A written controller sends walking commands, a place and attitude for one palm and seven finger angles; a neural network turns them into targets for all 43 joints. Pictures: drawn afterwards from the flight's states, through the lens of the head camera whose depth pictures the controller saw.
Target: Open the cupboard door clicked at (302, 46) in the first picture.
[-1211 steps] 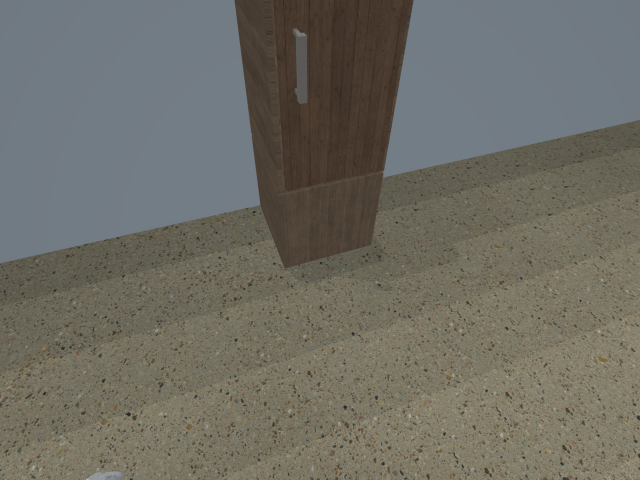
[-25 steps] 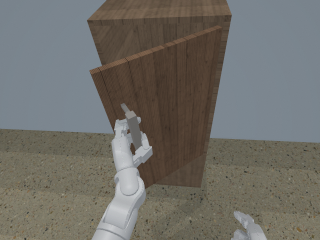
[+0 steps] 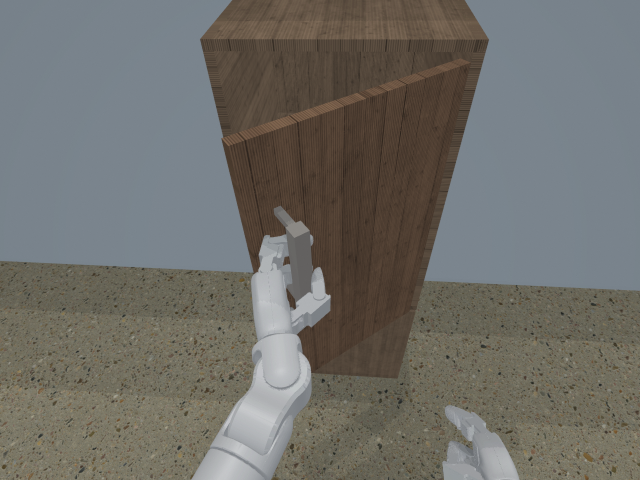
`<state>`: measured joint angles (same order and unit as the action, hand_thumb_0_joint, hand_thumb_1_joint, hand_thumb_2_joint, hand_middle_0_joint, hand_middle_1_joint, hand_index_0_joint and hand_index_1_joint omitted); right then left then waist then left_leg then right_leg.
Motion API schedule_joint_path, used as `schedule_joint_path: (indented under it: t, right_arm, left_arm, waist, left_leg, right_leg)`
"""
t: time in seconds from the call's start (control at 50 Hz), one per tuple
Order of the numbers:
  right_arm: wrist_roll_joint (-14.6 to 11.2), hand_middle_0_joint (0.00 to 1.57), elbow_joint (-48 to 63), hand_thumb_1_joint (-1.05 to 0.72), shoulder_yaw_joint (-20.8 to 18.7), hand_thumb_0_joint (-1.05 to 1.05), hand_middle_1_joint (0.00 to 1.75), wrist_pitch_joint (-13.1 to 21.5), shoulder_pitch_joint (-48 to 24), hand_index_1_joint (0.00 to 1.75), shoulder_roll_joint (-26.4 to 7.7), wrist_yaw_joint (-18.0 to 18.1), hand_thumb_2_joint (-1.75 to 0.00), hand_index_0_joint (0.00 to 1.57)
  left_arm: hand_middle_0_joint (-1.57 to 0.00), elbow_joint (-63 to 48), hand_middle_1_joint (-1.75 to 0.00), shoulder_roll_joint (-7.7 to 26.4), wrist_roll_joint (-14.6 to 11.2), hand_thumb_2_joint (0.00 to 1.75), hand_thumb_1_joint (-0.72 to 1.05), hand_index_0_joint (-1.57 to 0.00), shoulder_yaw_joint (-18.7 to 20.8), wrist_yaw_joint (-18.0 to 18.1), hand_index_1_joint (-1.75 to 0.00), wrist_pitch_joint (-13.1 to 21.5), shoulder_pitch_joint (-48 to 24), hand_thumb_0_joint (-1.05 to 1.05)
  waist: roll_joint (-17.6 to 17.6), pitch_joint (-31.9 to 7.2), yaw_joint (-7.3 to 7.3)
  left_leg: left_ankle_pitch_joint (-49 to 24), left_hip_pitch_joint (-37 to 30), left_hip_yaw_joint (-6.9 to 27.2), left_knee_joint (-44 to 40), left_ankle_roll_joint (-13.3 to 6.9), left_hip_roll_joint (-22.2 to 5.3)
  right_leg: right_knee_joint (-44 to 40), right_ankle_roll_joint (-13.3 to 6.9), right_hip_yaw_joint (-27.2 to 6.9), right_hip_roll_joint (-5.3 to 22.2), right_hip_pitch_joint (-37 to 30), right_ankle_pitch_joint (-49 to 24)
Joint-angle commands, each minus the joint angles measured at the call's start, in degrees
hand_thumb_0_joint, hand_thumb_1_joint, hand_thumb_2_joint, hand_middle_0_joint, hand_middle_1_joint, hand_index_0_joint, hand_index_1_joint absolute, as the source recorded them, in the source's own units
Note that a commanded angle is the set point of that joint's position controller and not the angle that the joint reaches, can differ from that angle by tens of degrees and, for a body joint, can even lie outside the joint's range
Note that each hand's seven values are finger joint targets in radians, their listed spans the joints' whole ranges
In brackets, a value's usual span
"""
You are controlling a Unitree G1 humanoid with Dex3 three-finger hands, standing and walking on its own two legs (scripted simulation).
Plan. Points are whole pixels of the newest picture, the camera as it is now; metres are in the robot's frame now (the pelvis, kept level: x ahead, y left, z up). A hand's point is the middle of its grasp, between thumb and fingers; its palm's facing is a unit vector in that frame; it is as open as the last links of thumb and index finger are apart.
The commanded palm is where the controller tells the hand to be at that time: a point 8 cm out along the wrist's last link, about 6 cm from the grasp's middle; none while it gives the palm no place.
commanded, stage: pull the door open along its arc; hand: left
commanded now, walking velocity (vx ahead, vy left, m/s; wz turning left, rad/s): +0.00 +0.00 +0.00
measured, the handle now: (294, 263) +0.37 +0.05 +0.08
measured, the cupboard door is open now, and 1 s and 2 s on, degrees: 37 36 38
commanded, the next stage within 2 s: open thumb and fingers to let go in 0.50 s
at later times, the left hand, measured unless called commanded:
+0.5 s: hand (320, 314) +0.29 +0.02 +0.10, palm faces +0.05 -1.00 -0.03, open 6.9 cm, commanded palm +0.24 +0.06 +0.09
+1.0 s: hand (296, 306) +0.30 +0.05 +0.09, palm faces +0.34 -0.94 -0.04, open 10.5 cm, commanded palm +0.26 +0.07 +0.09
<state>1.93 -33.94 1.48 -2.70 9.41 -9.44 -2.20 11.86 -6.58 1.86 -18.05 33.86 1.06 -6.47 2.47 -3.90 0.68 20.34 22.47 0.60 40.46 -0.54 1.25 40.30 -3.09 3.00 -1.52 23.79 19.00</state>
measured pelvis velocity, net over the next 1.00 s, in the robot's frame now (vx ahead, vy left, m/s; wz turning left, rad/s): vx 0.02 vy -0.03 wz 0.05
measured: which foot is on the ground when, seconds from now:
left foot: down 0.00-1.00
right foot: down 0.00-1.00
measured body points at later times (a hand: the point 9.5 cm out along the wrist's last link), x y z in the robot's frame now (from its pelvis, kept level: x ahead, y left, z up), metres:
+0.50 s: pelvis +0.05 -0.02 +0.00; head +0.04 -0.04 +0.45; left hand +0.28 +0.07 +0.10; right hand +0.22 -0.22 -0.09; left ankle +0.01 +0.11 -0.72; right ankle +0.02 -0.09 -0.72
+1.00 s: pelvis +0.02 -0.03 +0.00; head +0.03 -0.06 +0.45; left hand +0.28 +0.09 +0.09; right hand +0.22 -0.23 -0.10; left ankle +0.01 +0.11 -0.72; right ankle +0.02 -0.09 -0.72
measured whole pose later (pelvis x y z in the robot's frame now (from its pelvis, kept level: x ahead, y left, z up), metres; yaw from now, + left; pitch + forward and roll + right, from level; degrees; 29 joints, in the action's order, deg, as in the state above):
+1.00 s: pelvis +0.02 -0.03 +0.00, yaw +3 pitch +3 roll +1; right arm 1.8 -31.7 1.4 -2.1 9.8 -11.1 0.0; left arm -3.3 -4.2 3.1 -15.7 30.0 1.6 7.9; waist 3.3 -3.3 -0.3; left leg 21.9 21.5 4.3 40.3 1.4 0.9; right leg 40.8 -5.2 6.4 -1.9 22.1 22.1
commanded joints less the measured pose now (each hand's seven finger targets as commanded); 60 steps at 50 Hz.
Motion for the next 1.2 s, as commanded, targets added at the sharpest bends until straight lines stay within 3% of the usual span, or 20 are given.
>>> schedule_joint_path:
  t: [0.0,0.06,0.14,0.22,0.26,0.28,0.38,0.48,0.58,0.64,0.72,0.8,0.82,0.88,0.94,0.98,1.02,1.12,1.18]
  right_arm:
    - [0.0,0.20,10.5,-0.90,-1.9,0.00,0.30,1.9,-9.3,0.30,-4.6,-1.1,-0.90,0.20]
    - [-0.1,0.20,11.3,-0.90,-1.9,0.00,0.30,1.2,-8.9,0.30,-4.3,-2.0,-0.90,0.20]
    - [-0.7,0.20,12.9,-0.90,-1.7,0.00,0.30,0.0,-8.5,0.30,-3.9,-3.0,-0.90,0.20]
    - [-1.6,0.20,14.9,-0.90,-1.4,0.00,0.30,-1.0,-7.8,0.30,-3.7,-3.9,-0.90,0.20]
    - [-1.9,0.20,15.6,-0.90,-1.2,0.00,0.30,-1.4,-7.3,0.30,-3.9,-4.0,-0.90,0.20]
    - [-2.1,0.20,16.0,-0.90,-1.1,0.00,0.30,-1.5,-7.4,0.30,-3.8,-4.1,-0.90,0.20]
    - [-1.8,0.20,17.9,-0.90,-1.1,0.00,0.30,-1.5,-6.5,0.30,-4.0,-3.7,-0.90,0.20]
    - [-0.9,0.20,16.5,-0.90,-1.0,0.00,0.30,-0.4,-6.1,0.30,-4.6,-1.7,-0.90,0.20]
    - [0.1,0.20,13.1,-0.90,-1.1,0.00,0.30,1.3,-6.7,0.30,-5.0,0.9,-0.90,0.20]
    - [0.5,0.20,11.8,-0.90,-1.4,0.00,0.30,2.3,-6.7,0.30,-4.8,1.6,-0.90,0.20]
    - [0.3,0.20,11.6,-0.90,-2.0,0.00,0.30,2.6,-5.2,0.30,-5.2,2.2,-0.90,0.20]
    - [0.1,0.20,12.0,-0.90,-2.0,0.00,0.30,2.5,-4.8,0.30,-5.1,2.2,-0.90,0.20]
    - [0.0,0.20,12.1,-0.90,-2.0,0.00,0.30,2.6,-4.8,0.30,-5.1,2.2,-0.90,0.20]
    - [-0.1,0.20,12.0,-0.90,-1.7,0.00,0.30,2.9,-5.8,0.30,-5.3,2.4,-0.90,0.20]
    - [-0.1,0.20,11.4,-0.90,-1.7,0.00,0.30,3.5,-6.4,0.30,-5.2,2.6,-0.90,0.20]
    - [0.0,0.20,11.2,-0.90,-1.9,0.00,0.30,3.8,-6.7,0.30,-5.0,2.6,-0.90,0.20]
    - [-0.1,0.20,11.1,-0.90,-1.9,0.00,0.30,4.0,-6.4,0.30,-4.9,2.5,-0.90,0.20]
    - [-0.2,0.20,11.2,-0.90,-1.8,0.00,0.30,4.1,-6.9,0.30,-4.8,2.3,-0.90,0.20]
    - [-0.3,0.20,10.8,-0.90,-1.8,0.00,0.30,4.0,-7.4,0.30,-4.9,1.8,-0.90,0.20]
  left_arm:
    - [-0.40,-19.6,-1.35,-13.9,1.0,0.90,0.90,-0.40,-1.5,1.1,-1.35,1.7,-3.2,0.00]
    - [-0.40,-23.9,-1.35,-14.9,1.1,0.90,0.90,-0.40,-3.2,0.3,-1.35,-0.9,3.7,0.00]
    - [-0.40,-32.9,-1.35,-14.9,0.5,0.90,0.90,-0.40,-5.7,-2.0,-1.35,-3.5,12.1,0.00]
    - [-0.40,-41.5,-1.35,-13.8,0.0,0.90,0.90,-0.40,-7.7,-4.8,-1.35,-5.7,22.6,0.00]
    - [-0.40,-44.0,-1.35,-12.7,-0.1,0.90,0.90,-0.40,-7.9,-6.1,-1.35,-6.5,26.6,0.00]
    - [-0.40,-45.4,-1.35,-12.1,-0.1,0.90,0.90,-0.40,-8.0,-6.7,-1.35,-6.7,27.9,0.00]
    - [-0.40,-50.2,-1.35,-8.8,-0.2,0.90,0.90,-0.40,-6.7,-8.4,-1.35,-6.8,35.7,0.00]
    - [-0.40,-45.7,-1.35,-5.0,1.0,0.90,0.90,-0.40,-2.3,-6.2,-1.35,-4.9,25.5,0.00]
    - [-0.40,-36.5,-1.35,-2.6,1.9,0.90,0.90,-0.40,2.9,-2.1,-1.35,-1.6,10.9,0.00]
    - [-0.38,-32.1,-1.33,-5.9,2.1,0.81,0.69,-0.38,1.6,-1.1,-1.33,-0.4,9.7,0.00]
    - [-0.36,-31.6,-1.30,-5.6,2.4,0.69,0.41,-0.36,0.3,-3.1,-1.30,1.7,7.7,0.00]
    - [-0.35,-32.0,-1.27,-5.6,2.7,0.57,0.13,-0.35,-1.0,-4.7,-1.27,3.1,7.9,0.00]
    - [-0.34,-31.6,-1.26,-5.6,2.5,0.54,0.06,-0.34,-0.9,-4.9,-1.26,3.4,8.1,0.00]
    - [-0.32,-30.1,-1.24,-5.0,2.1,0.45,-0.15,-0.32,-0.3,-4.9,-1.24,4.3,5.0,0.00]
    - [-0.31,-28.1,-1.22,-5.4,2.5,0.36,-0.36,-0.31,-0.6,-3.9,-1.22,5.0,-0.3,0.00]
    - [-0.30,-26.8,-1.20,-5.9,2.7,0.30,-0.50,-0.30,-0.6,-3.2,-1.20,5.2,-0.7,0.00]
    - [-0.30,-26.3,-1.20,-6.1,2.8,0.30,-0.50,-0.30,-0.6,-2.9,-1.20,5.3,-0.2,0.00]
    - [-0.26,-25.3,-0.95,-7.0,2.5,0.30,-0.50,-0.26,-1.0,-2.2,-0.95,5.3,-1.3,0.00]
    - [-0.23,-23.3,-0.80,-8.6,3.3,0.30,-0.50,-0.23,-2.4,-1.4,-0.80,4.9,-3.3,0.00]
  waist:
    - [-4.7,-11.7,-2.99]
    - [-4.7,-12.3,-3.39]
    - [-4.9,-13.2,-2.82]
    - [-3.2,-13.5,-2.72]
    - [-4.0,-12.9,-2.57]
    - [-2.6,-12.0,-2.46]
    - [-6.7,-11.9,-2.51]
    - [-6.5,-9.5,-1.51]
    - [-7.5,-8.0,-0.83]
    - [-9.8,-9.2,-0.81]
    - [-10.2,-12.1,-0.38]
    - [-7.0,-12.8,-0.48]
    - [-8.4,-12.0,-0.42]
    - [-9.3,-9.1,-0.07]
    - [-9.5,-8.3,0.37]
    - [-8.6,-9.3,-0.27]
    - [-8.9,-10.6,-0.66]
    - [-8.2,-9.9,-1.04]
    - [-6.6,-8.1,-0.66]
  left_leg:
    - [-12.8,-3.7,0.7,-3.8,0.2,-0.9]
    - [-17.2,-4.0,1.1,-3.2,0.6,-1.7]
    - [-21.0,-4.7,0.8,-1.8,0.6,-2.1]
    - [-24.6,-5.2,0.7,-0.9,0.6,-2.5]
    - [-25.3,-5.1,0.7,-0.6,0.6,-2.5]
    - [-24.6,-4.9,0.6,-0.6,0.6,-2.4]
    - [-20.8,-3.8,0.2,0.0,0.4,-1.2]
    - [-15.9,-3.0,0.2,0.7,0.3,0.3]
    - [-11.2,-1.4,0.8,1.5,-0.1,1.5]
    - [-10.7,-1.4,1.2,1.7,-0.1,1.7]
    - [-12.3,-2.4,1.4,0.3,-0.4,1.5]
    - [-13.7,-3.3,1.5,-0.6,-0.5,1.0]
    - [-13.3,-2.9,1.5,-0.7,-0.5,0.9]
    - [-10.8,-2.5,1.7,-0.8,-0.6,1.0]
    - [-8.5,-2.3,1.9,-0.3,-0.7,1.2]
    - [-8.4,-2.9,1.7,-0.6,-0.7,1.2]
    - [-8.8,-3.0,1.6,-1.0,-0.7,1.2]
    - [-8.8,-3.3,1.4,-1.9,-0.7,1.0]
    - [-8.3,-3.9,1.5,-2.5,-0.7,0.4]
  right_leg:
    - [-5.2,-0.2,0.7,1.2,-6.3,-9.9]
    - [-3.1,-0.6,1.7,0.8,-7.5,-15.2]
    - [-2.4,-0.1,1.3,1.1,-9.4,-22.0]
    - [-1.6,0.3,0.8,1.5,-10.7,-27.7]
    - [-1.9,0.7,0.3,1.9,-11.5,-30.8]
    - [-1.9,0.8,0.1,2.0,-11.1,-31.0]
    - [-3.3,2.0,-1.9,3.3,-13.8,-37.5]
    - [-5.1,2.9,-4.2,4.1,-11.9,-36.5]
    - [-7.8,3.5,-5.6,4.9,-8.1,-26.1]
    - [-9.4,4.0,-6.7,5.9,-8.8,-24.5]
    - [-8.8,4.7,-7.0,6.3,-11.5,-28.9]
    - [-7.1,4.2,-5.5,5.8,-11.6,-31.2]
    - [-7.4,4.3,-5.5,5.8,-11.5,-30.6]
    - [-9.2,4.0,-5.8,5.7,-9.2,-23.2]
    - [-10.8,3.8,-6.6,5.9,-7.1,-15.5]
    - [-10.9,3.4,-6.4,5.7,-6.9,-13.4]
    - [-10.3,3.2,-5.6,5.4,-7.5,-13.5]
    - [-9.9,2.6,-4.1,4.4,-6.8,-11.6]
    - [-9.2,1.5,-2.3,3.2,-4.2,-6.7]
